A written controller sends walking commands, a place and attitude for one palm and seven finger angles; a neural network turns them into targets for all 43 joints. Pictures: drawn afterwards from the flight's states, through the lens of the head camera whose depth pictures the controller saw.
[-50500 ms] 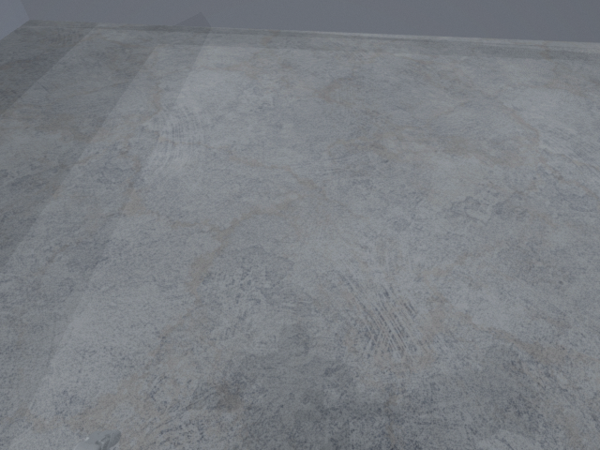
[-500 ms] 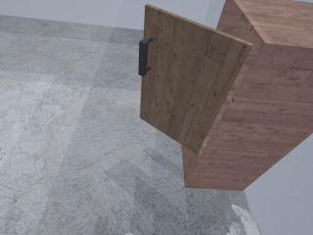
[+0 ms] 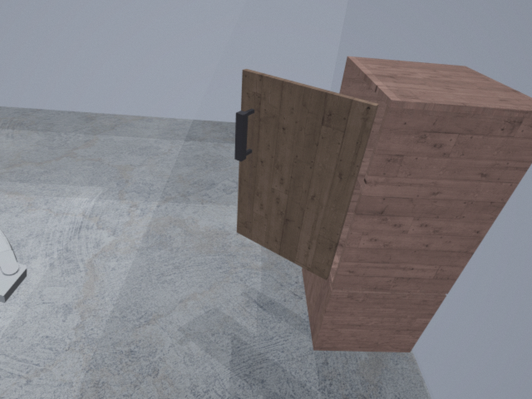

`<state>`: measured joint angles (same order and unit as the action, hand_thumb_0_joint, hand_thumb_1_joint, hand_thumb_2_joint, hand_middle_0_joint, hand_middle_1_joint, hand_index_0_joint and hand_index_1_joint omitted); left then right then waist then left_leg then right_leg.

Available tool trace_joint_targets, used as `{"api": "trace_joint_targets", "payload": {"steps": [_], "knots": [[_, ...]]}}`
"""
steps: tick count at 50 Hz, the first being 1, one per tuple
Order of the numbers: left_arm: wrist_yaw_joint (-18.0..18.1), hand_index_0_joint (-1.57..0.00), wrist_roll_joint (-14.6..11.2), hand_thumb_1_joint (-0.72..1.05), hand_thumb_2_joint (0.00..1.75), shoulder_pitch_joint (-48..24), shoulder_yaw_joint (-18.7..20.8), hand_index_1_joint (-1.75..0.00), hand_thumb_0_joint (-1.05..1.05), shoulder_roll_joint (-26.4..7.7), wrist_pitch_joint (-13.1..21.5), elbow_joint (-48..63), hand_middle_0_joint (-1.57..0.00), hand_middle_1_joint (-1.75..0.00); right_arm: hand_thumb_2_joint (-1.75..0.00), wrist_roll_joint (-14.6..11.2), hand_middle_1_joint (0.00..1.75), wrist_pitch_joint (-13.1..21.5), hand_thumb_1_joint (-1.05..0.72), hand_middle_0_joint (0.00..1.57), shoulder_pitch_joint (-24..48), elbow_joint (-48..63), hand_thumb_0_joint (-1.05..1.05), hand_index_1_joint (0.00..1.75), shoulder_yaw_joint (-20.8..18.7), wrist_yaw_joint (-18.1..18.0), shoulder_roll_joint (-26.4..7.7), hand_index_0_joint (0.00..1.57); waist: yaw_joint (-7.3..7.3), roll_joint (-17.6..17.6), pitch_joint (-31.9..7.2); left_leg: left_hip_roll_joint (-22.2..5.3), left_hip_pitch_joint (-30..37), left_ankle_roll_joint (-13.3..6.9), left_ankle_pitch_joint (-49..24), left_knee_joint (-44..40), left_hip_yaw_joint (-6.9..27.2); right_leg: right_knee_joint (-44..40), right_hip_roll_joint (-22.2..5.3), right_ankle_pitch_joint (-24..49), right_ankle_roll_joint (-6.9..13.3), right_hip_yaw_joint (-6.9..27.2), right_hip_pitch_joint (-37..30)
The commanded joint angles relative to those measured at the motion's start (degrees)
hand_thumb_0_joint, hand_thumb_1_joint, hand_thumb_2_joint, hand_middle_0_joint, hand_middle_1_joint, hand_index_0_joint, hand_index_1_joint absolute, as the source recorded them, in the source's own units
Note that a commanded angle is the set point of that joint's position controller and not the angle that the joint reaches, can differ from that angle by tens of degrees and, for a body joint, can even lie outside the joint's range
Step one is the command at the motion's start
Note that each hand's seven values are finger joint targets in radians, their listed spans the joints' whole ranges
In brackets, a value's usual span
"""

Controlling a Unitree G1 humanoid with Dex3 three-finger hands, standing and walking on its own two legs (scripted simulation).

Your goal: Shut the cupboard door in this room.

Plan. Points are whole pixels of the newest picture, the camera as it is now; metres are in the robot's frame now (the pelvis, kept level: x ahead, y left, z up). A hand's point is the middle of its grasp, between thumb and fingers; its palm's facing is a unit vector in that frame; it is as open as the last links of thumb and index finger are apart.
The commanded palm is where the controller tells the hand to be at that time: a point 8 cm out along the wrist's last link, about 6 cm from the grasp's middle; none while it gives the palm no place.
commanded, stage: stop stepping back and stand still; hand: left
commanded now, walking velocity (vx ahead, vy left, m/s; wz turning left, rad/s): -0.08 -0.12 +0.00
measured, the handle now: (245, 134) +0.82 +0.12 +0.08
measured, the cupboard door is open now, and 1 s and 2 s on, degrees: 55 55 55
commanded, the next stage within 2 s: let the arm hang, fingers relaxed in 1.34 s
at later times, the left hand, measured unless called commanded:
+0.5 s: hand out of the picture +0.13 +0.35 +0.17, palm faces +0.46 -0.80 -0.38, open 7.4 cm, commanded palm +0.09 +0.36 +0.20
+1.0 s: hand out of the picture +0.14 +0.39 +0.15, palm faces +0.43 -0.78 -0.45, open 7.4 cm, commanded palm +0.10 +0.41 +0.20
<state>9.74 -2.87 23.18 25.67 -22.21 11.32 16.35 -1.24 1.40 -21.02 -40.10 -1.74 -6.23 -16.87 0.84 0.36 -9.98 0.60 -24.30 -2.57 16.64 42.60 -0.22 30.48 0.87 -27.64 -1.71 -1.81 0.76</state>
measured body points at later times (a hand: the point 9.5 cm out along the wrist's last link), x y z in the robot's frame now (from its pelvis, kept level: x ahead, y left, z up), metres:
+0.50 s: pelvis -0.08 +0.07 +0.02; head -0.12 +0.09 +0.46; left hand +0.10 +0.39 +0.19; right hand +0.06 -0.17 -0.06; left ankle +0.01 +0.17 -0.68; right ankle -0.13 -0.03 -0.72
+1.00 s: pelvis -0.06 +0.12 +0.01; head -0.07 +0.12 +0.46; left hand +0.11 +0.43 +0.18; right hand +0.05 -0.12 -0.09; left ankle -0.01 +0.23 -0.71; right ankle -0.10 +0.01 -0.72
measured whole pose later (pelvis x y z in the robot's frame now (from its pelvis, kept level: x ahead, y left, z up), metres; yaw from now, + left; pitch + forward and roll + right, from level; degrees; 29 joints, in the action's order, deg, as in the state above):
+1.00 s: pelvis -0.06 +0.12 +0.01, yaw -3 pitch -1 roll -1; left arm 10.0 -2.8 32.6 23.4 -21.9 7.8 22.1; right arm -0.2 2.1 -15.9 -38.9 1.2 -3.3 -11.6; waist 0.4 1.1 -1.1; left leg -2.7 -20.5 0.2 16.4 37.6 -3.7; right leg 33.0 -0.9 -20.6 0.5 -5.1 11.3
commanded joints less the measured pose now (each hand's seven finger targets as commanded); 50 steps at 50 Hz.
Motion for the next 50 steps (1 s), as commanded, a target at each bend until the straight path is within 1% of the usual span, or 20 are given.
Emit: {"api": "trace_joint_targets", "payload": {"steps": [1, 3, 5, 10, 15, 17, 18, 19, 21, 23, 27, 28, 29, 30, 32, 38, 40, 41, 43, 50], "knots": [[-0.12, -0.2, 1.78, 0.9, 0.9, -13.88, -4.39, -0.3, 0.0, -10.13, 2.37, 16.95, -0.2, -0.3, -0.9, 0.02, 0.3, 5.22, -0.9, 0.2, 12.88, 11.77, 0.0, 0.3, -0.58, -0.11, -4.49, 0.2, -2.52, 4.38, 17.51, -5.04, 11.12, -0.05, -15.42, -15.73, 6.45, 0.28, -5.97, 21.42, 3.29, 0.91, 21.53], [-0.03, -0.2, 0.79, 0.9, 0.9, -13.84, -1.92, -0.3, 0.0, -12.17, 4.71, 31.63, -0.2, -0.3, -0.9, 0.87, 0.3, 8.28, -0.9, 0.2, 13.29, 13.65, 0.0, 0.3, -0.66, 1.08, -3.85, 0.2, -1.43, 17.23, 7.2, -11.99, 14.72, 2.07, -8.45, -29.64, 22.39, 10.68, 2.1, -0.02, 2.38, 2.02, 17.33], [0.81, -0.2, 0.53, 0.9, 0.9, -7.08, 5.31, -0.3, 0.0, -18.36, 6.2, 41.46, -0.2, -0.3, -0.9, 1.64, 0.3, 10.63, -0.9, 0.2, 12.67, 12.99, 0.0, 0.3, -0.54, 2.04, -3.21, 0.2, -0.36, 14.39, 1.21, -15.0, 13.49, 2.87, 14.04, -36.14, 27.23, 15.91, 1.96, -2.87, 2.27, 4.96, 15.27], [0.33, -0.2, -1.78, 0.9, 0.9, 20.17, 13.56, -0.3, 0.0, -19.33, 4.64, 37.5, -0.2, -0.3, -0.9, 2.48, 0.3, 9.53, -0.9, 0.2, 11.68, 13.82, 0.0, 0.3, -0.51, 3.57, -0.66, 0.2, 0.99, 18.12, -6.24, -10.7, 13.84, 8.34, 17.06, -38.31, 10.59, 11.2, 5.87, -0.04, 2.73, -2.58, 9.36], [-0.6, -0.2, -3.91, 0.9, 0.9, 18.59, 8.45, -0.3, 0.0, -12.95, -1.09, 20.75, -0.2, -0.3, -0.9, 1.99, 0.3, 4.73, -0.9, 0.2, 11.35, 13.13, 0.0, 0.3, -0.25, 1.61, -0.52, 0.2, -1.2, 13.86, 1.87, -8.15, 10.21, 9.3, 13.07, -35.9, 3.44, -6.89, 8.19, -0.05, 3.91, -9.09, 4.24], [-0.87, -0.2, -3.24, 0.9, 0.9, 17.49, 6.63, -0.3, 0.0, -13.41, -3.6, 14.97, -0.2, -0.3, -0.9, 1.22, 0.3, 2.75, -0.9, 0.2, 10.97, 12.59, 0.0, 0.3, -0.26, 1.25, -1.02, 0.2, -0.93, -0.81, 3.58, -4.56, 2.64, 9.0, 10.01, -19.36, -1.21, -13.72, 0.54, 1.66, 7.52, -2.48, -0.3], [-0.77, -0.2, -2.71, 0.9, 0.9, 14.3, 5.38, -0.3, 0.0, -13.01, -4.25, 13.94, -0.2, -0.3, -0.9, 0.68, 0.3, 1.64, -0.9, 0.2, 10.44, 12.11, 0.0, 0.3, -0.36, 1.46, -1.1, 0.2, -1.14, -15.29, 5.98, -2.49, 1.36, 6.19, 7.17, 2.24, -2.18, -19.2, -12.3, -3.89, 12.73, 12.8, 9.95], [-0.49, -0.2, -2.78, 0.9, 0.9, 8.2, 4.45, -0.3, 0.0, -13.13, -4.54, 15.44, -0.2, -0.3, -0.9, 0.35, 0.3, 1.15, -0.9, 0.2, 12.08, 12.26, 0.0, 0.3, -0.52, 1.44, -1.91, 0.2, -1.25, -19.5, 11.31, -2.43, -5.75, 3.72, 8.59, 14.3, 1.83, -24.39, -20.99, -4.5, 16.58, 21.35, 16.68], [0.33, -0.2, -2.31, 0.9, 0.9, -2.21, 5.47, -0.3, 0.0, -15.54, -2.68, 18.64, -0.2, -0.3, -0.9, 1.58, 0.3, 2.59, -0.9, 0.2, 13.23, 12.59, 0.0, 0.3, 0.97, 2.41, -1.57, 0.2, -2.97, -13.68, 11.48, -6.94, -6.97, 3.62, 6.74, 18.07, 4.8, -19.87, -22.47, 6.85, 17.65, 16.62, 16.76], [0.37, -0.2, -0.34, 0.9, 0.9, -7.42, -1.63, -0.3, 0.0, -9.0, -3.15, 13.99, -0.2, -0.3, -0.9, 0.6, 0.3, 3.07, -0.9, 0.2, 12.53, 11.19, 0.0, 0.3, -0.33, 1.95, -2.23, 0.2, -3.0, -16.13, 9.42, -6.28, -1.74, 2.67, 4.9, 7.83, 1.79, -14.53, -14.87, -4.19, 12.13, 8.32, 17.3], [1.23, -0.2, 1.66, 0.9, 0.9, -16.68, -4.15, -0.3, 0.0, -11.17, -1.75, 29.21, -0.2, -0.3, -0.9, 1.37, 0.3, 4.58, -0.9, 0.2, 16.42, 11.7, 0.0, 0.3, 0.37, 0.17, -2.04, 0.2, -2.97, 7.36, 17.92, -2.28, 12.18, 2.67, 2.53, -6.54, -6.17, -8.74, -10.62, -7.75, 10.3, 3.19, 30.39], [1.42, -0.2, 1.62, 0.9, 0.9, -17.08, -2.66, -0.3, 0.0, -12.64, -0.62, 34.33, -0.2, -0.3, -0.9, 1.32, 0.3, 5.64, -0.9, 0.2, 15.82, 12.15, 0.0, 0.3, 0.3, 0.17, -2.77, 0.2, -2.89, 14.81, 18.45, -4.31, 13.58, 1.91, 5.22, -13.45, -1.95, -2.08, -7.98, -4.41, 8.8, 1.52, 31.26], [1.8, -0.2, 1.58, 0.9, 0.9, -15.06, 0.31, -0.3, 0.0, -14.17, 0.85, 38.5, -0.2, -0.3, -0.9, 1.57, 0.3, 6.46, -0.9, 0.2, 15.14, 12.85, 0.0, 0.3, 0.07, 0.43, -3.97, 0.2, -2.16, 28.2, 17.38, -10.97, 14.36, -0.41, 8.84, -22.42, 10.26, 8.54, -2.54, -4.12, 5.46, -2.09, 33.17], [1.89, -0.2, 1.67, 0.9, 0.9, -12.69, 4.63, -0.3, 0.0, -18.51, 2.16, 41.22, -0.2, -0.3, -0.9, 1.69, 0.3, 6.78, -0.9, 0.2, 14.27, 13.0, 0.0, 0.3, -0.09, 0.79, -3.97, 0.2, -2.02, 32.98, 16.28, -18.12, 11.98, -2.3, 11.02, -30.43, 22.07, 17.98, 0.73, -6.07, 2.99, -3.45, 31.82], [1.5, -0.2, 0.66, 0.9, 0.9, -7.6, 8.65, -0.3, 0.0, -19.17, 3.27, 38.63, -0.2, -0.3, -0.9, 2.21, 0.3, 7.61, -0.9, 0.2, 15.02, 12.31, 0.0, 0.3, 0.02, 1.56, -1.3, 0.2, -1.8, 26.27, 13.35, -20.19, 0.35, -3.75, 28.25, -36.56, 25.22, 27.34, -0.03, -2.46, 2.64, 1.88, 22.14], [0.43, -0.2, -1.45, 0.9, 0.9, 14.97, 10.99, -0.3, 0.0, -13.17, 1.58, 25.32, -0.2, -0.3, -0.9, 0.85, 0.3, 5.43, -0.9, 0.2, 11.65, 13.9, 0.0, 0.3, -1.21, 3.7, -1.1, 0.2, -0.7, 10.38, 2.28, -12.63, -0.98, 1.38, 17.24, -23.0, 2.0, 0.34, 1.69, 4.21, 2.86, -4.65, 2.68], [0.07, -0.2, -1.48, 0.9, 0.9, 17.72, 8.59, -0.3, 0.0, -10.18, -0.26, 17.84, -0.2, -0.3, -0.9, 0.37, 0.3, 4.04, -0.9, 0.2, 10.8, 13.85, 0.0, 0.3, -1.43, 3.8, -1.1, 0.2, -1.02, -0.37, 4.16, -7.18, -4.52, 2.91, 15.99, -9.55, -2.8, -8.2, -4.15, -0.62, 6.77, 5.23, 4.74], [0.28, -0.2, -1.48, 0.9, 0.9, 14.12, 7.78, -0.3, 0.0, -11.81, -0.7, 17.14, -0.2, -0.3, -0.9, 0.47, 0.3, 3.19, -0.9, 0.2, 11.39, 14.02, 0.0, 0.3, -1.13, 3.62, -0.71, 0.2, -1.68, -10.08, 7.1, -5.13, -8.26, 3.54, 11.46, -0.06, -2.71, -15.28, -12.94, -6.88, 10.44, 18.39, 7.87], [1.03, -0.2, -1.65, 0.9, 0.9, 9.24, 6.67, -0.3, 0.0, -12.15, -0.48, 14.54, -0.2, -0.3, -0.9, 0.25, 0.3, 3.86, -0.9, 0.2, 11.74, 12.29, 0.0, 0.3, -0.52, 3.27, -0.85, 0.2, -1.13, -15.2, 8.92, -4.22, -9.39, 3.76, 8.18, 9.67, -0.75, -16.67, -18.16, 5.92, 13.15, 22.0, 9.19], [1.6, -0.2, 0.91, 0.9, 0.9, -6.2, 1.78, -0.3, 0.0, -12.89, 1.17, 25.98, -0.2, -0.3, -0.9, 0.78, 0.3, 5.75, -0.9, 0.2, 14.48, 10.78, 0.0, 0.3, -0.17, 0.72, -1.49, 0.2, -1.78, -2.62, 6.33, -5.13, 12.77, 1.5, -13.65, -15.41, -1.42, -1.39, -9.09, 29.25, 4.37, 2.93, 11.99]]}}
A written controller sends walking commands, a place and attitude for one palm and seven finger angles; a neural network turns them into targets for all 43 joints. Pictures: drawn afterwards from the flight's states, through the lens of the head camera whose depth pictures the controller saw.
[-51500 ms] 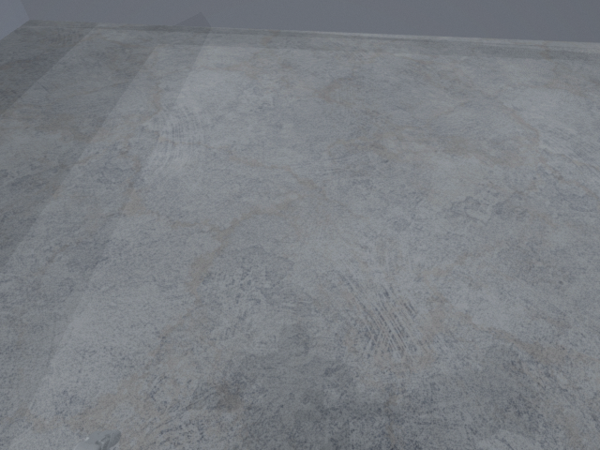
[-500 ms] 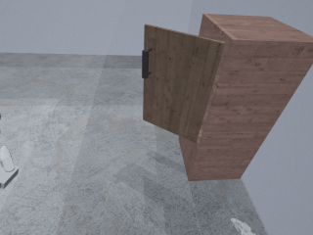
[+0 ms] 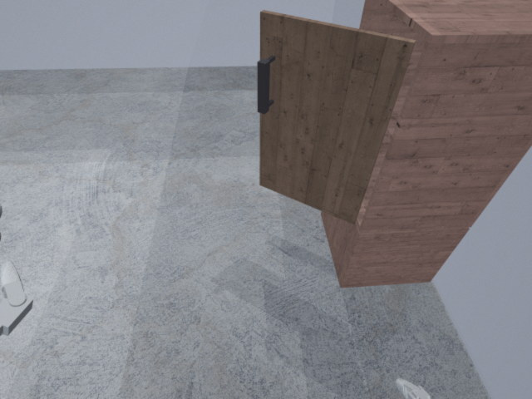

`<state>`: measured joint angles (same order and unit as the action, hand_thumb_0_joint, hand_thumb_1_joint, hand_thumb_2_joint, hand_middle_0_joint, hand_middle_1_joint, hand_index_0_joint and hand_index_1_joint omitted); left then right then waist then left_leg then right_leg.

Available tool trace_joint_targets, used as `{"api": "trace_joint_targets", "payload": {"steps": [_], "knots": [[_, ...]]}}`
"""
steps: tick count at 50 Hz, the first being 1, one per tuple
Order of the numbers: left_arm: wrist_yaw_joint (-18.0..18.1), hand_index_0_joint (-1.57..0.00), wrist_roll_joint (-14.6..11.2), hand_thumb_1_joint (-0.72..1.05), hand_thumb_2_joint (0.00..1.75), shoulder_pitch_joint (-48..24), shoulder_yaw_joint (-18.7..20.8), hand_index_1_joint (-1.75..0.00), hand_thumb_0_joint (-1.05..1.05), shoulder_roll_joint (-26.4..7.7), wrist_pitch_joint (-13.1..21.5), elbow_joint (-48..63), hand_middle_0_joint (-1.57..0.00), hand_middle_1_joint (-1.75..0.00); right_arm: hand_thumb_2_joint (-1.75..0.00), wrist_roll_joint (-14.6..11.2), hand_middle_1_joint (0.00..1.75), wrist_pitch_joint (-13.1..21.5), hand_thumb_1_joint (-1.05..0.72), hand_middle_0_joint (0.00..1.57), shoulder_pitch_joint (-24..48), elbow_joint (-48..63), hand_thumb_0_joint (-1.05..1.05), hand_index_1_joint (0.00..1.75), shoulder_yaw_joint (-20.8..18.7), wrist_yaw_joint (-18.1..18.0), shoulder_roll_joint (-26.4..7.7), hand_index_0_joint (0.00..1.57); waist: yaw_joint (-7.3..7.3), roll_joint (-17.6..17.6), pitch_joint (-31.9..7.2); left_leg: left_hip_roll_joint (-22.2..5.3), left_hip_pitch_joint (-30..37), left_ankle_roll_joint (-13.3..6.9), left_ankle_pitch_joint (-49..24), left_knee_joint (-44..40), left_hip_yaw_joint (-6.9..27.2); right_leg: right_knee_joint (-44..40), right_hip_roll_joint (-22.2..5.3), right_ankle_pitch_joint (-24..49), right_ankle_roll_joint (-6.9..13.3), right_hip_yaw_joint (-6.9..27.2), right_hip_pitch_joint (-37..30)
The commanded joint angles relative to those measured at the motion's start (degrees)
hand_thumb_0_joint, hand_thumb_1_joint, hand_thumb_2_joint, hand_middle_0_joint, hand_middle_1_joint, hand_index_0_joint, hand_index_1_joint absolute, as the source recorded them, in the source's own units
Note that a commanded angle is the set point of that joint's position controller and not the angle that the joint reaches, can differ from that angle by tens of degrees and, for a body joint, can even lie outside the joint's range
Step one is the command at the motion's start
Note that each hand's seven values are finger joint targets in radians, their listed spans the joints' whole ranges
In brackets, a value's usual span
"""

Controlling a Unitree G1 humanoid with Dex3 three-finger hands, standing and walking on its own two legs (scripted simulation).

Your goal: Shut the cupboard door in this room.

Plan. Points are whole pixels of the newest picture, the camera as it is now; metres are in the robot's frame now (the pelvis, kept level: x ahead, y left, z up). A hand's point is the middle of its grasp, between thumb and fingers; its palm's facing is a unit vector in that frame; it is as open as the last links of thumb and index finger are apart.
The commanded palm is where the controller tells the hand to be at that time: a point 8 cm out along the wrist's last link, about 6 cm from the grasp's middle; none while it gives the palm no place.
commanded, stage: stop stepping back and stand still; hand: left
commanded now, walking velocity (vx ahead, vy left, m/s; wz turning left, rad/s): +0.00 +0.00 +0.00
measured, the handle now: (267, 84) +0.88 +0.06 +0.06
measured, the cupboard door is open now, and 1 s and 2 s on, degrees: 55 55 55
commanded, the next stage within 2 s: let the arm hang, fingers relaxed in 0.34 s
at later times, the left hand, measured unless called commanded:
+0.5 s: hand (55, 313) +0.20 +0.28 +0.09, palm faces +0.30 -0.81 -0.50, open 7.4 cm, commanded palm none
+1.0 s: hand out of the picture -0.04 +0.21 -0.16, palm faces +0.03 -0.97 -0.22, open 7.3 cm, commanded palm none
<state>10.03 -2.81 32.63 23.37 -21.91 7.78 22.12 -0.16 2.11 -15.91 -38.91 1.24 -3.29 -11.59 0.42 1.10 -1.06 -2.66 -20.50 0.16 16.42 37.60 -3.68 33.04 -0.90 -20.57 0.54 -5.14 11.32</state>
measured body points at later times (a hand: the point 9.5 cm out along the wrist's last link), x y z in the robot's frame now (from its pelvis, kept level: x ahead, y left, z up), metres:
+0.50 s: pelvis +0.00 +0.01 +0.00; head +0.01 +0.00 +0.45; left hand +0.18 +0.32 +0.12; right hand +0.16 -0.22 -0.09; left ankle +0.05 +0.11 -0.73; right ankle -0.03 -0.11 -0.73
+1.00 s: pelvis -0.01 +0.01 +0.01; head +0.01 +0.01 +0.46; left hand -0.04 +0.26 -0.14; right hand -0.02 -0.22 -0.15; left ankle +0.05 +0.11 -0.73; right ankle -0.03 -0.11 -0.73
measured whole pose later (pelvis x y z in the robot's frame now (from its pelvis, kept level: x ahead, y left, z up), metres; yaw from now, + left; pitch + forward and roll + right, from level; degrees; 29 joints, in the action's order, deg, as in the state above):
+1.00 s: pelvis -0.01 +0.01 +0.01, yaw +1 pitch -1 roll -1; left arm 0.8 0.9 20.0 1.2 -11.3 -1.1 -60.8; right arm 1.2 -2.0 -18.1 -59.8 0.1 -0.7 -10.0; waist -0.5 0.9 3.3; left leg -1.0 -17.1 -1.7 8.9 26.6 -3.8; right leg 25.7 -1.9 -15.7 -0.6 -5.2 9.1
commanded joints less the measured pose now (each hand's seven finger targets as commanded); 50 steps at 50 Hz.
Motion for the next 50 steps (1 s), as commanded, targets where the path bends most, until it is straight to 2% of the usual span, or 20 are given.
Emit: {"api": "trace_joint_targets", "payload": {"steps": [1, 4, 5, 9, 12, 18, 21, 22, 23, 25, 27, 29, 30, 32, 34, 37, 39, 42, 47, 50], "knots": [[1.34, -0.2, 1.07, 0.9, 0.9, -16.13, 4.08, -0.3, 0.0, -13.25, 5.35, 23.81, -0.2, -0.3, -0.9, -0.3, 0.3, 5.72, -0.9, 0.2, 9.21, 10.2, 0.0, 0.3, -3.56, -2.37, -7.28, 0.2, -0.77, 3.22, -3.64, -5.06, 12.47, -2.54, -20.25, -11.52, 5.8, -1.31, -4.73, 19.64, 0.29, 5.22, 2.73], [1.33, -0.2, 1.61, 0.9, 0.9, -14.06, 6.46, -0.3, 0.0, -14.54, 6.82, 28.74, -0.2, -0.3, -0.9, 0.17, 0.3, 6.88, -0.9, 0.2, 9.33, 10.58, 0.0, 0.3, -2.54, -1.57, -6.3, 0.2, -0.17, 18.07, -1.83, -9.04, 8.81, -4.06, -16.11, -17.32, 12.91, -0.45, -0.03, 5.16, -0.89, 2.8, 3.48], [1.32, -0.2, 2.06, 0.9, 0.9, -12.65, 9.12, -0.3, 0.0, -16.77, 7.21, 28.99, -0.2, -0.3, -0.9, 0.66, 0.3, 7.34, -0.9, 0.2, 9.54, 10.19, 0.0, 0.3, -2.55, -1.31, -6.55, 0.2, 0.42, 19.81, -1.07, -9.31, 4.98, -3.79, -10.08, -20.18, 13.26, 0.31, 0.16, 1.45, -0.95, 2.32, 1.34], [1.11, -0.2, 0.7, 0.9, 0.9, -2.96, 10.02, -0.3, 0.0, -13.22, 8.01, 23.07, -0.2, -0.3, -0.9, -0.26, 0.3, 7.35, -0.9, 0.2, 7.72, 11.15, 0.0, 0.3, -2.88, -0.4, -6.05, 0.2, -0.09, 13.33, -4.47, -6.11, 5.72, -1.86, -12.67, -15.93, 7.58, -7.5, -0.06, 10.65, -0.19, 2.97, -3.51], [0.26, -0.2, -0.94, 0.9, 0.9, 4.65, 10.96, -0.3, 0.0, -11.47, 6.53, 15.92, -0.2, -0.3, -0.9, -0.88, 0.3, 5.38, -0.9, 0.2, 6.77, 12.02, 0.0, 0.3, -3.48, 0.13, -6.33, 0.2, -0.78, 4.07, -8.37, -4.8, 5.84, -0.38, -17.13, -12.48, 4.88, -8.19, -1.54, 19.5, 0.12, 4.76, -6.69], [-0.49, -0.2, -1.61, 0.9, 0.9, 3.9, 7.87, -0.3, 0.0, -10.24, 4.12, 12.82, -0.2, -0.3, -0.9, -1.34, 0.3, 3.36, -0.9, 0.2, 7.28, 12.59, 0.0, 0.3, -3.38, -0.61, -6.86, 0.2, -1.09, -0.49, -8.52, -5.41, 7.78, -0.84, -19.83, -12.61, 4.37, -8.0, -2.04, 23.15, -0.87, 4.79, -4.4], [-0.29, -0.2, -0.74, 0.9, 0.9, -1.88, 6.17, -0.3, 0.0, -11.17, 4.05, 16.95, -0.2, -0.3, -0.9, -1.15, 0.3, 3.8, -0.9, 0.2, 8.35, 12.6, 0.0, 0.3, -2.94, -1.29, -6.6, 0.2, -0.98, 0.22, -7.46, -4.74, 7.52, -1.08, -16.92, -12.95, 4.45, -8.14, -2.59, 21.75, -0.9, 4.95, -3.87], [-8.15, -0.2, 3.33, 0.9, 0.9, -6.24, -17.95, -0.3, 0.0, -1.52, -2.76, -24.09, -0.2, -0.3, -0.9, -1.46, 0.3, 8.1, -0.9, 0.2, 12.97, 3.64, 0.0, 0.3, -4.7, 3.95, -16.58, 0.2, -2.18, 1.78, -1.28, -4.96, 3.67, -1.38, -28.02, -4.86, 4.54, -1.51, -6.74, 27.77, 0.53, 2.23, 3.85], [-9.24, -0.2, 3.4, 0.9, 0.9, -6.95, -16.69, -0.3, 0.0, -0.67, -6.82, -27.15, -0.2, -0.3, -0.9, -0.55, 0.3, 5.19, -0.9, 0.2, 8.33, 1.72, 0.0, 0.3, -5.48, 4.27, -14.53, 0.2, -1.78, 1.92, -4.86, -5.48, 6.8, -1.17, -24.41, -5.68, 3.69, -3.11, -5.95, 18.72, 1.04, 5.19, 5.27], [-9.86, -0.2, 3.96, 0.9, 0.9, -8.37, -17.55, -0.3, 0.0, 0.68, -7.9, -30.52, -0.2, -0.3, -0.9, 0.13, 0.3, 2.93, -0.9, 0.2, 7.28, 1.39, 0.0, 0.3, -4.43, 3.86, -12.85, 0.2, -0.98, 1.33, -4.06, -6.27, 3.13, -2.56, -14.75, -7.32, 5.78, -2.96, -4.63, 8.2, 0.6, 3.99, 5.85], [-10.06, -0.2, 4.19, 0.9, 0.9, -11.06, -18.04, -0.3, 0.0, -0.71, -7.68, -36.61, -0.2, -0.3, -0.9, 0.62, 0.3, 1.14, -0.9, 0.2, 7.71, 1.07, 0.0, 0.3, -3.27, 3.79, -12.21, 0.2, -0.7, -5.25, -1.78, -4.89, 0.4, -3.06, -6.38, -8.77, 7.53, -5.5, -4.92, 3.02, 1.38, 4.95, 5.52], [-9.85, -0.2, 4.41, 0.9, 0.9, -13.52, -18.72, -0.3, 0.0, -0.81, -7.59, -43.96, -0.2, -0.3, -0.9, 1.24, 0.3, -0.58, -0.9, 0.2, 6.81, -0.44, 0.0, 0.3, -2.74, 3.73, -10.2, 0.2, -1.41, -13.71, 0.79, -1.46, 3.1, -2.16, -2.29, -5.15, 6.12, -10.83, -8.46, -1.35, 3.68, 9.0, 10.95], [-9.57, -0.2, 4.34, 0.9, 0.9, -15.1, -19.17, -0.3, 0.0, -0.98, -7.8, -47.62, -0.2, -0.3, -0.9, 1.61, 0.3, -1.42, -0.9, 0.2, 5.39, -1.54, 0.0, 0.3, -2.57, 3.81, -9.64, 0.2, -2.16, -14.92, 1.76, -0.43, 5.02, -1.6, -3.54, -3.19, 4.93, -11.83, -9.54, -1.63, 4.85, 9.45, 12.99], [-9.11, -0.2, 3.98, 0.9, 0.9, -17.38, -20.13, -0.3, 0.0, 0.03, -8.41, -53.22, -0.2, -0.3, -0.9, 1.99, 0.3, -2.85, -0.9, 0.2, 4.02, -3.98, 0.0, 0.3, -2.31, 3.67, -7.82, 0.2, -2.79, -11.76, 3.26, 0.4, 7.02, -0.94, -2.89, -1.79, 3.38, -13.22, -10.45, -3.43, 5.87, 9.84, 15.26], [-8.99, -0.2, 3.79, 0.9, 0.9, -17.86, -20.84, -0.3, 0.0, 0.87, -8.51, -58.46, -0.2, -0.3, -0.9, 1.98, 0.3, -3.06, -0.9, 0.2, 2.7, -6.33, 0.0, 0.3, -2.05, 3.63, -7.14, 0.2, -3.06, -4.16, 3.71, -0.75, 7.62, -1.0, -5.57, -5.13, 4.41, -11.51, -8.52, -4.45, 4.66, 8.39, 14.41], [-8.71, -0.2, 3.64, 0.9, 0.9, -13.41, -20.53, -0.3, 0.0, 3.56, -8.5, -66.05, -0.2, -0.3, -0.9, 2.08, 0.3, -2.47, -0.9, 0.2, 2.73, -9.36, 0.0, 0.3, -2.14, 2.99, -7.44, 0.2, -0.61, 10.18, 2.95, -3.52, 1.14, -2.36, -2.64, -15.0, 9.61, -7.97, -3.99, 0.41, 1.8, 5.8, 3.82], [-8.78, -0.2, 3.51, 0.9, 0.9, -10.79, -20.21, -0.3, 0.0, 3.84, -8.49, -70.06, -0.2, -0.3, -0.9, 1.94, 0.3, -2.42, -0.9, 0.2, 2.76, -10.76, 0.0, 0.3, -2.44, 2.62, -7.27, 0.2, 0.6, 14.98, 0.65, -3.79, -0.24, -2.61, 1.39, -18.17, 10.31, -7.67, -3.3, 3.29, 1.69, 4.83, -1.67], [-8.91, -0.2, 3.46, 0.9, 0.9, -10.6, -20.54, -0.3, 0.0, 4.0, -7.9, -74.57, -0.2, -0.3, -0.9, 1.45, 0.3, -2.31, -0.9, 0.2, 0.61, -13.34, 0.0, 0.3, -2.75, 2.21, -6.55, 0.2, 0.31, 8.73, -1.05, -3.56, 2.4, -2.15, -0.9, -17.46, 9.1, -10.46, -4.09, 5.43, 2.13, 5.44, -3.2], [-8.71, -0.2, 3.4, 0.9, 0.9, -11.76, -21.18, -0.3, 0.0, 4.9, -7.42, -79.61, -0.2, -0.3, -0.9, 1.06, 0.3, -2.3, -0.9, 0.2, -2.9, -17.35, 0.0, 0.3, -2.82, 1.86, -5.78, 0.2, -0.84, -0.75, 1.19, -3.65, 7.09, -1.92, -5.19, -16.93, 7.48, -13.53, -5.03, 5.61, 2.26, 5.63, -0.29], [-8.51, -0.2, 3.48, 0.9, 0.9, -11.57, -21.35, -0.3, 0.0, 5.1, -7.36, -81.68, -0.2, -0.3, -0.9, 0.96, 0.3, -2.4, -0.9, 0.2, -3.95, -19.28, 0.0, 0.3, -2.78, 1.83, -5.63, 0.2, -1.1, -1.96, 3.11, -3.7, 8.47, -1.92, -5.93, -17.39, 6.84, -14.38, -5.05, 4.8, 2.08, 5.51, 1.42]]}}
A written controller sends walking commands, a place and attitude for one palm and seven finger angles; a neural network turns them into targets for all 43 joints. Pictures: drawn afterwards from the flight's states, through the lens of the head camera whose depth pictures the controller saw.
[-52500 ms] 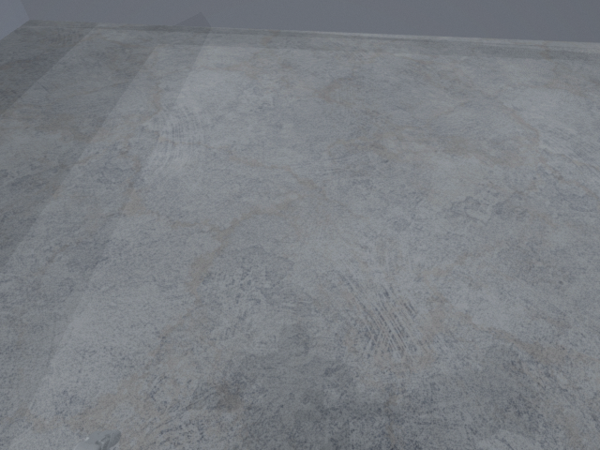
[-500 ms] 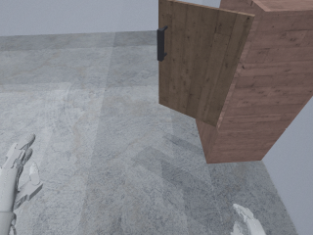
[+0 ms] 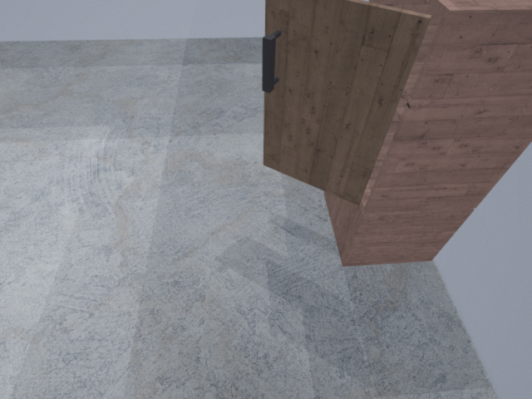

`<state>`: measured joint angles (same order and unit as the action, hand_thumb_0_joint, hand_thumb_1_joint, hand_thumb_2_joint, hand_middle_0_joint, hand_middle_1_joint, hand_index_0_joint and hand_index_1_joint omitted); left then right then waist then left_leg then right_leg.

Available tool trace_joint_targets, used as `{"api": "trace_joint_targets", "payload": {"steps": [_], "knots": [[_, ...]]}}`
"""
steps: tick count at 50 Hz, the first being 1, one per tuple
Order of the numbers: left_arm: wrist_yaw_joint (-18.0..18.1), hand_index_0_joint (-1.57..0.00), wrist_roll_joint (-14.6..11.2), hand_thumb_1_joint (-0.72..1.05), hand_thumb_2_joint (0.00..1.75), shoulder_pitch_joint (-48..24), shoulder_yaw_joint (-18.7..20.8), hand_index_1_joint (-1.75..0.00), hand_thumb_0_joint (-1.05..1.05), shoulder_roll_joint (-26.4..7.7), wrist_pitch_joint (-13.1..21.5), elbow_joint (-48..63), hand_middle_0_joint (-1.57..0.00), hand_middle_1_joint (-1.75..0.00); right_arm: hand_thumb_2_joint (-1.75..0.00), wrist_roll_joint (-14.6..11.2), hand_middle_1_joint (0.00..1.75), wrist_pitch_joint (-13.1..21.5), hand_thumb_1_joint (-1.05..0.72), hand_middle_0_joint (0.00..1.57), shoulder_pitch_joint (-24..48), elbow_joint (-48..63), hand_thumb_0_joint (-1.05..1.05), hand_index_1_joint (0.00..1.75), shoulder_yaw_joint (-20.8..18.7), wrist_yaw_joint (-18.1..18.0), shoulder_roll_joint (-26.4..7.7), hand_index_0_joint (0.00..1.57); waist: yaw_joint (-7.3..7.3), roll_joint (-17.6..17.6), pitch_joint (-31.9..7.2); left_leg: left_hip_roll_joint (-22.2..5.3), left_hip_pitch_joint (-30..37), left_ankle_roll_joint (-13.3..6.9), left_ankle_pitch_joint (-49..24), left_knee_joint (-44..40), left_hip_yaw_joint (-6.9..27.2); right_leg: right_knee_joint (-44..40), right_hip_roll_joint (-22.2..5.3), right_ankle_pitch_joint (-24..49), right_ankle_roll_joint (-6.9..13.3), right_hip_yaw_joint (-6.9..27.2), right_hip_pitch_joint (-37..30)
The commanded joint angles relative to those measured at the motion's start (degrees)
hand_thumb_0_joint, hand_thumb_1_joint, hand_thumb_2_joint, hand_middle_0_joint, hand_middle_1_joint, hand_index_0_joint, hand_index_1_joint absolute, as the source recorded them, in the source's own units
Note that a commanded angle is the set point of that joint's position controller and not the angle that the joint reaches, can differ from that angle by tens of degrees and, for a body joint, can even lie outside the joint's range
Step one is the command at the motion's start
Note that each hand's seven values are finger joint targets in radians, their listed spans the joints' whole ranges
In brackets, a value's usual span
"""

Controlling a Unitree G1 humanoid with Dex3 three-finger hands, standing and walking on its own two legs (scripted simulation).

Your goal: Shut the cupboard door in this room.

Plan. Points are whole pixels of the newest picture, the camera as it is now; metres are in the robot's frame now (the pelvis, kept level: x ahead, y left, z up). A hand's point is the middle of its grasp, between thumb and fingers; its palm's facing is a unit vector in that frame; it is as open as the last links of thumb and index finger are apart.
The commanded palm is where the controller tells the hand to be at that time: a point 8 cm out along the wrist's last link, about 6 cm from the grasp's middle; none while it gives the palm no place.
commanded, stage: let the arm hang, fingers relaxed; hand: left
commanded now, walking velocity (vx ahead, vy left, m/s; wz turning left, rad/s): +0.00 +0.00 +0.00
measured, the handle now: (272, 61) +0.89 +0.03 +0.05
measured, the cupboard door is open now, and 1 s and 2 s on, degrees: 55 55 55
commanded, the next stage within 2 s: look to check the result in 0.54 s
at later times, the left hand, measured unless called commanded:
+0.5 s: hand out of the picture +0.00 +0.15 -0.17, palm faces +0.00 -0.99 -0.15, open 7.4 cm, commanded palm none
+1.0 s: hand out of the picture +0.00 +0.16 -0.17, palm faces +0.00 -0.98 -0.19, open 7.4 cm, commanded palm none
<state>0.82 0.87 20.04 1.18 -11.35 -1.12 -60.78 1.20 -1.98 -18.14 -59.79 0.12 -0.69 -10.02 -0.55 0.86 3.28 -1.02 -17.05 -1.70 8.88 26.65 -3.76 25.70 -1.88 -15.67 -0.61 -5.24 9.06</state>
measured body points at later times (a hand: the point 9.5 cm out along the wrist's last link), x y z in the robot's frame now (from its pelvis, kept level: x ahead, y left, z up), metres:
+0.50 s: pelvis +0.01 +0.00 +0.00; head +0.01 +0.00 +0.45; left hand +0.00 +0.20 -0.16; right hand -0.01 -0.22 -0.16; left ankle +0.06 +0.10 -0.74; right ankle -0.02 -0.13 -0.74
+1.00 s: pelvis +0.02 -0.01 +0.00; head +0.03 -0.01 +0.45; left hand +0.01 +0.22 -0.16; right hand +0.01 -0.23 -0.16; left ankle +0.06 +0.10 -0.74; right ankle -0.02 -0.13 -0.74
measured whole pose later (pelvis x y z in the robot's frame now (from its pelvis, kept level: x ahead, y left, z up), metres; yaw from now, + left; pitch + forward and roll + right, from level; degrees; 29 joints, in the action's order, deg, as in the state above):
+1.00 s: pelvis +0.02 -0.01 +0.00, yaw -2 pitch -2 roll +0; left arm 1.6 0.9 17.7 1.0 -8.4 0.4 -65.7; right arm 1.0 -0.7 -15.3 -64.5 -0.3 -1.4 -8.5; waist -0.5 0.1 2.6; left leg -1.2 -12.1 -1.0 9.3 23.0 -5.4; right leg 22.7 -1.6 -15.9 -0.3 -3.6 5.1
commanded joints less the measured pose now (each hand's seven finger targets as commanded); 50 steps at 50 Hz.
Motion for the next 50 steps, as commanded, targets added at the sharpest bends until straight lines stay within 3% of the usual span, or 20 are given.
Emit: {"api": "trace_joint_targets", "payload": {"steps": [1, 8, 16, 26, 30, 50], "knots": [[0.79, -0.2, -0.22, 0.9, 0.9, 1.33, 0.75, -0.3, 0.0, -4.77, 1.45, 0.35, -0.2, -0.3, -0.9, -0.34, 0.3, 1.67, -0.9, 0.2, -1.41, 0.91, 0.0, 0.3, -1.61, -0.8, -6.39, 0.2, -0.12, -1.64, -0.32, -5.37, 5.35, -0.05, 2.14, -6.96, 6.7, -7.17, -4.0, -0.36, 3.08, 5.67, 4.4], [1.0, -0.2, -0.1, 0.9, 0.9, 2.51, 0.44, -0.3, 0.0, -3.55, 1.13, -2.35, -0.2, -0.3, -0.9, -0.26, 0.3, 1.32, -0.9, 0.2, -1.65, -1.6, 0.0, 0.3, -1.44, -0.86, -5.28, 0.2, -0.12, -2.38, 3.24, -5.19, 4.32, 0.03, 7.97, -9.71, 6.47, -7.79, -3.47, -3.45, 2.45, 6.01, 6.34], [1.17, -0.2, -0.13, 0.9, 0.9, 2.62, 0.52, -0.3, 0.0, -3.06, 1.55, -3.2, -0.2, -0.3, -0.9, -0.29, 0.3, 1.76, -0.9, 0.2, -1.46, -2.6, 0.0, 0.3, -1.25, -0.9, -3.97, 0.2, 0.03, -0.45, 2.1, -4.69, 5.71, 0.2, 2.51, -8.66, 5.26, -7.84, -3.96, 0.36, 2.48, 6.35, 4.95], [1.29, -0.2, -0.2, 0.9, 0.9, 2.14, 0.64, -0.3, 0.0, -2.13, 1.68, -3.53, -0.2, -0.3, -0.9, -0.28, 0.3, 1.92, -0.9, 0.2, -1.98, -3.12, 0.0, 0.3, -1.23, -1.18, -3.34, 0.2, -0.09, 0.7, 2.23, -4.75, 5.92, 0.46, 0.84, -8.26, 4.78, -8.22, -3.91, 2.05, 2.56, 6.2, 3.78], [1.33, -0.2, -0.19, 0.9, 0.9, 2.45, 0.71, -0.3, 0.0, -2.28, 1.77, -3.6, -0.2, -0.3, -0.9, -0.4, 0.3, 1.92, -0.9, 0.2, -2.12, -3.19, 0.0, 0.3, -1.36, -1.24, -3.52, 0.2, 0.1, -0.78, 1.95, -4.8, 6.66, 0.38, -0.25, -7.74, 4.71, -8.36, -3.81, 2.51, 2.61, 6.18, 3.74], [1.28, -0.2, -0.14, 0.9, 0.9, 1.68, 0.94, -0.3, 0.0, -4.22, 2.16, -3.43, -0.2, -0.3, -0.9, -0.56, 0.3, 2.2, -0.9, 0.2, -0.34, -3.24, 0.0, 0.3, -1.67, -1.3, -5.44, 0.2, 0.11, -1.05, 0.71, -5.38, 8.67, 0.1, -4.72, -7.1, 4.63, -8.87, -4.06, 6.2, 2.61, 6.4, 1.86]]}}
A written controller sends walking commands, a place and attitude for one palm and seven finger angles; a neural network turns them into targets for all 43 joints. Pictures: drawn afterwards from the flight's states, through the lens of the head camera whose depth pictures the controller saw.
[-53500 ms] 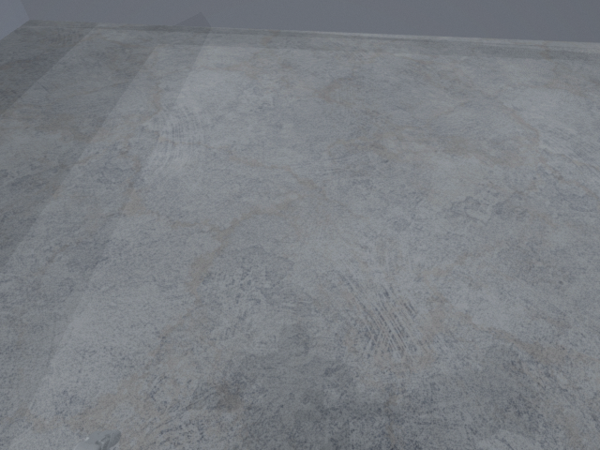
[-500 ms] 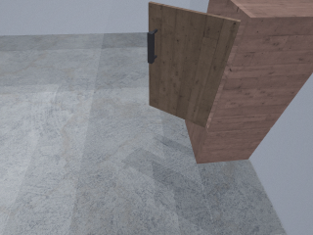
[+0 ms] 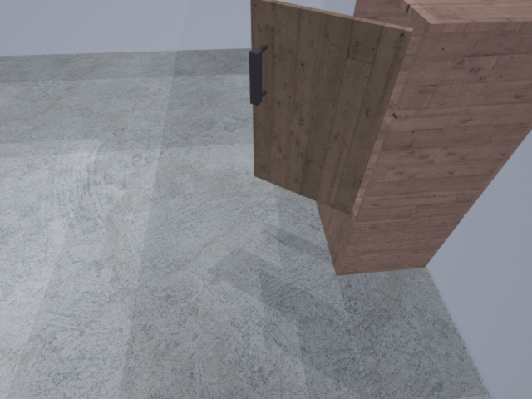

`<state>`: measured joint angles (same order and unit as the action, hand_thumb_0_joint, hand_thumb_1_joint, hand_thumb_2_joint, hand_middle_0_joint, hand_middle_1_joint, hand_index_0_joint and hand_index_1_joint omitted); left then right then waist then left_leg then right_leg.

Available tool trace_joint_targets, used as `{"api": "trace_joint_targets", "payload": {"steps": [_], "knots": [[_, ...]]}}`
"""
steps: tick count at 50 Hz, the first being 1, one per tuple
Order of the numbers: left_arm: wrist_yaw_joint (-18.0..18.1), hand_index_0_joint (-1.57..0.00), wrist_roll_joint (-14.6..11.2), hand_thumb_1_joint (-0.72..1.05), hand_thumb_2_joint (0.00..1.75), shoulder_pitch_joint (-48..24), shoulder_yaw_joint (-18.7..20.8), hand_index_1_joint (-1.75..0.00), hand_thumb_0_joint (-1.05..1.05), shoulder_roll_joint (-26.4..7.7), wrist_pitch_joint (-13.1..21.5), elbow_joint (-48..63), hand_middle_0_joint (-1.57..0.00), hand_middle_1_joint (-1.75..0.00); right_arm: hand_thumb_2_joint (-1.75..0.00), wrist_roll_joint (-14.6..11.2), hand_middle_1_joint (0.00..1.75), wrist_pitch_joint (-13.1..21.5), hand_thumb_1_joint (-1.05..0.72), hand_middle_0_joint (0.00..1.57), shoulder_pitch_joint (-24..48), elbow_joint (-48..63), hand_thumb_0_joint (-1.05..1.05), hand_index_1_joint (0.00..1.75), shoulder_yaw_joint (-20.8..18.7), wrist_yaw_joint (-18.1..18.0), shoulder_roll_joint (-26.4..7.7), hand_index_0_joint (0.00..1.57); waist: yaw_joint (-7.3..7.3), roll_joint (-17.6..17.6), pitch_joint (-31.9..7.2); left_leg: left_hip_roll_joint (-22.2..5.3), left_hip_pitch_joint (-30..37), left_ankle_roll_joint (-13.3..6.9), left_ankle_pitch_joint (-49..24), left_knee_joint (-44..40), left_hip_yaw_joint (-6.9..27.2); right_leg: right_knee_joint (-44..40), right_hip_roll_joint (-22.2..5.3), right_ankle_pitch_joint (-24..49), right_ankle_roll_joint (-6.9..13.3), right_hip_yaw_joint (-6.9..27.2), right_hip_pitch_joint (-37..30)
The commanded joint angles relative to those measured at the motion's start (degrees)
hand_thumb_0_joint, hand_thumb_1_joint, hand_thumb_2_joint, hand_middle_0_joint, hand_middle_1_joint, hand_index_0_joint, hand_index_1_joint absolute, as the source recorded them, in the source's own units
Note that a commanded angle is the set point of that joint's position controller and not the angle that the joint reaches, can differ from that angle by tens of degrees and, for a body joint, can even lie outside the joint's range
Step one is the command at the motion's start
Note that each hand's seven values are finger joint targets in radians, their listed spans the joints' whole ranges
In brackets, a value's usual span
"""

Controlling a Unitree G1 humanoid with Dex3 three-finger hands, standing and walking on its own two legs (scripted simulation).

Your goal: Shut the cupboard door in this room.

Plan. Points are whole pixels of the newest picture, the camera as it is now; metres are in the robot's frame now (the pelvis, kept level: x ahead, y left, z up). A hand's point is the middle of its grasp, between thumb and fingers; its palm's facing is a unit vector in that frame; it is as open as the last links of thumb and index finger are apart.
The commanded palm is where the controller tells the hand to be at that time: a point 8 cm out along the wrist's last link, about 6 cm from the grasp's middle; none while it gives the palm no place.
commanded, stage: look to check the result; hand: left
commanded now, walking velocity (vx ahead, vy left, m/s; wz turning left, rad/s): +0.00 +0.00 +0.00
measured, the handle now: (259, 75) +0.87 +0.06 +0.05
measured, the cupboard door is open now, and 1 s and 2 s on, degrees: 55 55 55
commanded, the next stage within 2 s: walk to a spot facing it in 0.12 s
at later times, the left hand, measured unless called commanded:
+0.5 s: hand out of the picture +0.01 +0.19 -0.19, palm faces +0.13 -0.97 -0.21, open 7.4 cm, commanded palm none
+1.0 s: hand out of the picture +0.04 +0.24 -0.16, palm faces +0.37 -0.89 -0.27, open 7.4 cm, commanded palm none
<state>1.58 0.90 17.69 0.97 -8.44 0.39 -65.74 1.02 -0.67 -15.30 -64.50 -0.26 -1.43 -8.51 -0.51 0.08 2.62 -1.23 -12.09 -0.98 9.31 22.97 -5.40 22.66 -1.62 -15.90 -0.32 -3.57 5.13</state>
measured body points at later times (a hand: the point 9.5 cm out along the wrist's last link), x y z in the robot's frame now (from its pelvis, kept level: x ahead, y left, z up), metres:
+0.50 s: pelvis +0.00 +0.00 -0.01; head +0.03 +0.02 +0.43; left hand +0.00 +0.24 -0.17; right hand +0.03 -0.23 -0.17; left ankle +0.03 +0.10 -0.74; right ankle -0.04 -0.12 -0.74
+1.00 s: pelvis +0.00 -0.01 +0.00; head +0.06 +0.02 +0.44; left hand +0.02 +0.28 -0.14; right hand +0.15 -0.23 -0.15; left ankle +0.03 +0.10 -0.74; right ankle +0.03 -0.16 -0.71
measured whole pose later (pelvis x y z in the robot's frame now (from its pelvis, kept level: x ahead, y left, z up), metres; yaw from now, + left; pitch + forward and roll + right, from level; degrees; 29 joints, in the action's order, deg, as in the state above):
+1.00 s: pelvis +0.00 -0.01 +0.00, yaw +24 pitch +4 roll -2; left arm 0.7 1.6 5.2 4.3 -13.7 -2.5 -49.9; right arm 2.1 -3.0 -11.8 -52.9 -3.9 0.0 -13.4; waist -2.8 1.6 4.7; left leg 4.9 -22.0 -2.3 5.8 24.7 8.7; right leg 45.2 -0.2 -23.5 -3.6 1.6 22.1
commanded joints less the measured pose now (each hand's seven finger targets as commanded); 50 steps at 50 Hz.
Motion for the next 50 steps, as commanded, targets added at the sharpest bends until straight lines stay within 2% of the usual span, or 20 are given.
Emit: {"api": "trace_joint_targets", "payload": {"steps": [1, 10, 16, 20, 23, 25, 26, 27, 28, 29, 30, 31, 32, 33, 35, 37, 40, 42, 46, 50], "knots": [[0.55, -0.2, -0.22, 0.9, 0.9, 3.73, 1.04, -0.3, 0.0, -6.73, 0.62, 1.42, -0.2, -0.3, -0.9, -0.24, 0.3, 0.85, -0.9, 0.2, -2.8, 1.34, 0.0, 0.3, -1.21, -0.56, -6.74, 0.2, -0.02, -0.69, 1.8, -5.19, 3.75, -0.56, -4.59, -3.54, 6.2, -5.99, -4.47, 5.99, 2.33, 4.73, 6.04], [0.36, -0.2, -0.15, 0.9, 0.9, 2.27, 1.29, -0.3, 0.0, -8.27, 0.73, 1.72, -0.2, -0.3, -0.9, -0.29, 0.3, 1.1, -0.9, 0.2, -1.24, 1.73, 0.0, 0.3, -1.42, -0.58, -8.62, 0.2, 0.05, 0.79, 1.22, -5.32, 4.33, -0.59, -5.99, -3.86, 6.5, -6.43, -4.52, 7.19, 2.35, 4.76, 4.85], [0.7, -0.2, -0.27, 0.9, 0.9, 2.91, 1.91, -0.3, 0.0, -7.66, -0.24, 2.58, -0.2, -0.3, -0.9, -0.15, 0.3, 0.2, -0.9, 0.2, -1.38, 2.72, 0.0, 0.3, -1.26, -0.25, -6.78, 0.2, 0.34, -0.33, 1.34, -4.42, 0.5, -0.18, -8.55, 0.01, 6.53, -2.52, -6.21, 8.76, 1.96, 2.49, 3.55], [0.78, -0.2, 0.07, 0.9, 0.9, 1.57, 3.7, -0.3, 0.0, -10.39, -1.05, 5.43, -0.2, -0.3, -0.9, -0.11, 0.3, -0.8, -0.9, 0.2, 0.12, 5.21, 0.0, 0.3, -2.22, 0.25, -7.16, 0.2, 0.76, -4.93, 1.76, -1.86, -6.09, 0.52, -5.4, 8.37, 4.84, -1.72, -10.81, 7.68, 4.85, 3.07, 3.34], [0.82, -0.2, 0.55, 0.9, 0.9, -1.37, 4.58, -0.3, 0.0, -11.85, -1.22, 8.3, -0.2, -0.3, -0.9, 0.21, 0.3, -1.7, -0.9, 0.2, 2.08, 7.65, 0.0, 0.3, -3.09, 0.69, -6.54, 0.2, 0.65, -9.71, 3.09, -0.84, -10.94, 1.75, 11.69, 22.63, 2.45, -2.7, -17.93, 13.99, 9.53, 4.24, 5.06], [1.04, -0.2, 1.05, 0.9, 0.9, -3.26, 5.0, -0.3, 0.0, -12.3, -1.14, 9.94, -0.2, -0.3, -0.9, 0.0, 0.3, -1.75, -0.9, 0.2, 2.25, 9.4, 0.0, 0.3, -3.55, 1.12, -6.94, 0.2, 0.11, -9.53, 2.83, -2.3, -11.9, 1.9, 16.37, 23.73, 2.64, 0.39, -20.0, 21.13, 10.16, 2.19, 4.62], [0.98, -0.2, 1.02, 0.9, 0.9, -4.39, 5.32, -0.3, 0.0, -12.78, -1.16, 10.64, -0.2, -0.3, -0.9, -0.14, 0.3, -1.52, -0.9, 0.2, 1.69, 9.76, 0.0, 0.3, -3.58, 1.36, -6.87, 0.2, -0.61, -8.53, 2.95, -3.11, -10.53, 1.87, 13.91, 18.34, 2.79, 4.26, -19.58, 23.6, 8.75, -0.24, 4.49], [0.78, -0.2, 0.71, 0.9, 0.9, -4.62, 5.38, -0.3, 0.0, -12.72, -1.21, 11.24, -0.2, -0.3, -0.9, -0.07, 0.3, -1.2, -0.9, 0.2, -0.49, 9.64, 0.0, 0.3, -3.63, 1.51, -7.61, 0.2, -1.46, -4.13, 0.9, -3.2, -6.0, 1.18, 2.1, 11.46, 3.59, 10.86, -16.8, 23.88, 5.65, -3.55, 5.23], [0.52, -0.2, 0.07, 0.9, 0.9, -3.2, 5.35, -0.3, 0.0, -11.15, -1.49, 12.31, -0.2, -0.3, -0.9, 0.37, 0.3, -0.62, -0.9, 0.2, -3.81, 9.52, 0.0, 0.3, -4.11, 1.39, -10.77, 0.2, -2.46, 7.83, -1.11, -8.33, -0.32, -2.38, -19.23, 3.48, 14.82, 22.31, -10.33, 13.67, 0.6, -7.33, 11.47], [0.41, -0.2, -0.61, 0.9, 0.9, -3.09, 4.58, -0.3, 0.0, -8.24, -1.73, 14.14, -0.2, -0.3, -0.9, 0.82, 0.3, -0.36, -0.9, 0.2, -6.82, 9.07, 0.0, 0.3, -5.03, 0.67, -15.3, 0.2, -3.18, 21.01, -3.0, -18.51, 5.84, -9.6, -37.3, -1.98, 31.44, 35.06, -1.95, -19.09, -3.07, -5.92, 21.22], [0.74, -0.2, 0.13, 0.9, 0.9, -5.86, 4.21, -0.3, 0.0, -9.6, -2.29, 15.04, -0.2, -0.3, -0.9, 0.65, 0.3, -0.71, -0.9, 0.2, -8.47, 7.82, 0.0, 0.3, -5.34, 0.33, -16.3, 0.2, -4.07, 15.19, -3.93, -19.34, 3.83, -10.75, -23.04, -4.81, 31.07, 41.37, -1.84, -22.19, -1.49, 1.41, 20.5], [0.74, -0.2, 0.3, 0.9, 0.9, -7.35, 4.7, -0.3, 0.0, -9.01, -2.79, 15.13, -0.2, -0.3, -0.9, 0.74, 0.3, -0.66, -0.9, 0.2, -7.12, 8.53, 0.0, 0.3, -5.33, 0.03, -15.6, 0.2, -3.46, 15.06, -3.76, -17.83, 1.82, -8.39, -11.23, -7.25, 31.81, 43.57, -3.01, -18.33, -1.08, 4.09, 23.28], [0.43, -0.2, 0.46, 0.9, 0.9, -8.0, 5.0, -0.3, 0.0, -9.55, -2.76, 15.34, -0.2, -0.3, -0.9, 0.79, 0.3, -0.68, -0.9, 0.2, -4.55, 10.04, 0.0, 0.3, -5.2, -0.14, -14.84, 0.2, -2.77, 10.97, -2.92, -16.68, -0.31, -7.25, -1.67, -8.08, 31.34, 44.87, -3.25, -13.96, -1.36, 5.06, 24.69], [0.06, -0.2, 0.62, 0.9, 0.9, -8.28, 5.04, -0.3, 0.0, -9.64, -2.51, 15.42, -0.2, -0.3, -0.9, 0.84, 0.3, -0.51, -0.9, 0.2, -2.34, 10.91, 0.0, 0.3, -4.95, -0.26, -14.34, 0.2, -1.93, 8.2, -2.75, -14.91, -0.84, -6.72, 1.26, -8.08, 29.3, 44.94, -3.33, -9.71, -1.86, 5.81, 25.54], [-0.5, -0.2, 0.69, 0.9, 0.9, -8.28, 4.93, -0.3, 0.0, -9.35, -1.84, 15.76, -0.2, -0.3, -0.9, 0.77, 0.3, 0.06, -0.9, 0.2, -1.09, 12.06, 0.0, 0.3, -4.81, -0.44, -14.01, 0.2, -1.11, 2.94, -4.44, -12.67, 0.97, -7.2, -1.36, -7.32, 27.14, 43.18, -2.69, -5.55, -2.72, 5.63, 26.03], [-0.59, -0.2, 0.62, 0.9, 0.9, -7.63, 4.92, -0.3, 0.0, -8.78, -1.75, 16.11, -0.2, -0.3, -0.9, 0.71, 0.3, 0.14, -0.9, 0.2, -0.56, 12.46, 0.0, 0.3, -5.07, -0.38, -14.18, 0.2, -0.94, 2.46, -6.46, -11.62, 2.92, -7.6, -2.32, -6.89, 25.46, 39.93, -2.16, -5.08, -3.14, 5.44, 25.54], [-0.61, -0.2, 0.76, 0.9, 0.9, -8.55, 4.72, -0.3, 0.0, -9.11, -1.78, 17.34, -0.2, -0.3, -0.9, 0.62, 0.3, 0.0, -0.9, 0.2, -1.3, 12.64, 0.0, 0.3, -5.46, -0.19, -14.77, 0.2, -1.43, 4.94, -7.48, -10.47, 5.49, -7.77, -4.66, -6.45, 26.48, 35.65, -0.98, -5.39, -3.73, 5.14, 25.89], [-0.52, -0.2, 0.7, 0.9, 0.9, -8.96, 4.75, -0.3, 0.0, -9.2, -2.01, 18.09, -0.2, -0.3, -0.9, 0.7, 0.3, -0.4, -0.9, 0.2, -0.9, 13.0, 0.0, 0.3, -5.73, 0.07, -14.77, 0.2, -1.59, 8.15, -7.22, -10.05, 4.59, -7.89, -3.05, -6.71, 27.61, 33.25, -0.52, -6.3, -3.87, 5.2, 25.06], [-0.43, -0.2, 0.54, 0.9, 0.9, -9.91, 4.52, -0.3, 0.0, -9.88, -2.15, 19.24, -0.2, -0.3, -0.9, 0.92, 0.3, -1.16, -0.9, 0.2, 0.01, 14.03, 0.0, 0.3, -6.39, 0.46, -15.77, 0.2, -1.84, 10.02, -6.45, -8.89, 1.87, -7.97, 0.14, -6.46, 30.74, 25.92, 1.18, -8.29, -3.48, 5.1, 21.27], [-0.12, -0.2, 0.14, 0.9, 0.9, -4.34, 4.64, -0.3, 0.0, -11.15, -2.04, 18.5, -0.2, -0.3, -0.9, 0.74, 0.3, -1.76, -0.9, 0.2, 3.29, 15.67, 0.0, 0.3, -6.9, 0.83, -16.07, 0.2, 0.55, 10.46, -7.62, -5.28, -4.76, -5.72, 1.31, -4.55, 31.19, 10.59, 3.85, -5.45, -2.08, 4.06, 8.51]]}}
